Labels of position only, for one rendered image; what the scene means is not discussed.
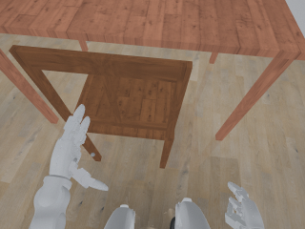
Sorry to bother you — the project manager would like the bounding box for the robot right thigh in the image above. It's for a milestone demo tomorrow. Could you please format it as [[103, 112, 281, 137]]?
[[175, 201, 211, 229]]

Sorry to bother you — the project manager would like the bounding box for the right robot hand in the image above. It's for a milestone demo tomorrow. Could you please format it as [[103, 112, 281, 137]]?
[[225, 181, 265, 229]]

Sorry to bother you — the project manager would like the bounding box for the left robot forearm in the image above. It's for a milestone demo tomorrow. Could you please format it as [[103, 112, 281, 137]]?
[[29, 175, 72, 229]]

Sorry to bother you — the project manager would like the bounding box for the chair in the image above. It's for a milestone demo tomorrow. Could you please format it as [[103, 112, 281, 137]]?
[[9, 45, 193, 169]]

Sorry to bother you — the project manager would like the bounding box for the right robot shin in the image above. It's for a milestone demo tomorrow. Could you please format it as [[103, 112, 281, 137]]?
[[174, 198, 192, 229]]

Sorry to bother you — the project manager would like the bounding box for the left robot hand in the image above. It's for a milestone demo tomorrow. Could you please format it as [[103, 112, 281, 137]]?
[[49, 104, 109, 191]]

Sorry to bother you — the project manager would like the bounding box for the table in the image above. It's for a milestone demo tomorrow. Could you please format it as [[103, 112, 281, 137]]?
[[0, 0, 305, 141]]

